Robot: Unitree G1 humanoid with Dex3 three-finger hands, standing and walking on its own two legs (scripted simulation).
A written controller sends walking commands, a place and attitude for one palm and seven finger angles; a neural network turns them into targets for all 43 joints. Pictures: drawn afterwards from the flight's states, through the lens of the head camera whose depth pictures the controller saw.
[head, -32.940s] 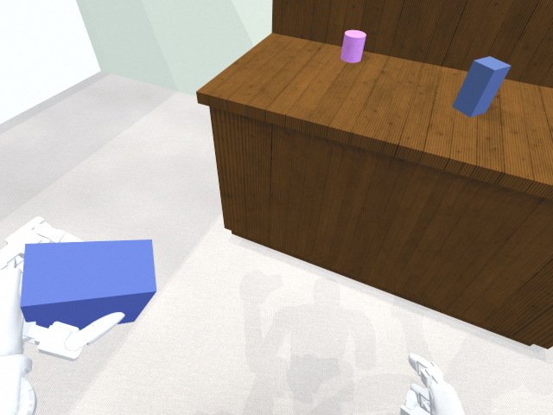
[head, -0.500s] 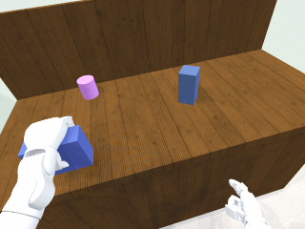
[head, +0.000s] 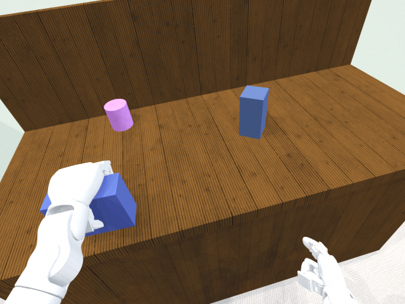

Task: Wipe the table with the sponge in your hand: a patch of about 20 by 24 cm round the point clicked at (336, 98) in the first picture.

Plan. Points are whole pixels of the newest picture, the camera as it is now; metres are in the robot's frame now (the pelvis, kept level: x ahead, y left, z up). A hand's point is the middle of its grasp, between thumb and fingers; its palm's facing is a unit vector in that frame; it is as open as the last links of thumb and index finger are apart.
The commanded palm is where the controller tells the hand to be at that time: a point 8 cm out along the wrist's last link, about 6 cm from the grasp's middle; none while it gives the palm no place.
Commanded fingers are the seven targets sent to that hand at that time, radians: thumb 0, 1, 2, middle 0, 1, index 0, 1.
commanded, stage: lower the sponge onto the table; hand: left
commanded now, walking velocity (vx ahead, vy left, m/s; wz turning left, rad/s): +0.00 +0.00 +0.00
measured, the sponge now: (97, 211) +0.25 +0.28 +0.06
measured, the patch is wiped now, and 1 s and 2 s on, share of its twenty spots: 0.00 0.00 0.35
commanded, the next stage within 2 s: wipe forward along the first lane in 1.24 s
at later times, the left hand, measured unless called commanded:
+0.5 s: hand (93, 203) +0.26 +0.28 +0.08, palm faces +0.01 -0.07 -1.00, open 9.9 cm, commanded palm +0.23 +0.28 +0.15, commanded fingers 0.00 0.10 1.30 -1.20 -1.60 -1.20 -1.60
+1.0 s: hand (98, 208) +0.26 +0.28 +0.07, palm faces +0.01 -0.07 -1.00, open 9.9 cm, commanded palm +0.24 +0.27 +0.13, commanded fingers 0.00 0.10 1.30 -1.20 -1.60 -1.20 -1.60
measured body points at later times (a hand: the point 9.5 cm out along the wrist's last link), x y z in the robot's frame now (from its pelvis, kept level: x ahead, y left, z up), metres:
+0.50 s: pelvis +0.01 +0.00 +0.00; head -0.01 -0.04 +0.45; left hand +0.25 +0.28 +0.14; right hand +0.24 -0.21 -0.09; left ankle +0.05 +0.13 -0.74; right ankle +0.01 -0.09 -0.74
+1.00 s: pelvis +0.01 +0.00 +0.00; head -0.01 -0.04 +0.45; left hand +0.25 +0.28 +0.12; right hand +0.24 -0.21 -0.09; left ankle +0.05 +0.13 -0.74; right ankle +0.01 -0.09 -0.74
